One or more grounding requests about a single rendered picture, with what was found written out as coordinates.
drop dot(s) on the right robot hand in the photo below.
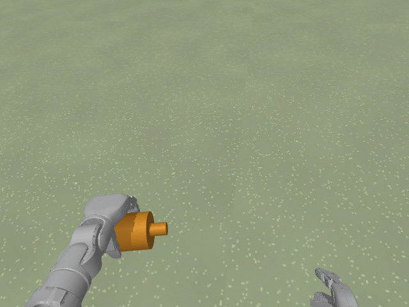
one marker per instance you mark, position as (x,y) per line
(341,294)

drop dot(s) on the left robot hand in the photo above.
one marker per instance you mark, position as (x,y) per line
(114,207)

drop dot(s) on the bottle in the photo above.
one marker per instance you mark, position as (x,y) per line
(137,231)

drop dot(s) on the left robot arm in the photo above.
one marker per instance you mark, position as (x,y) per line
(70,279)

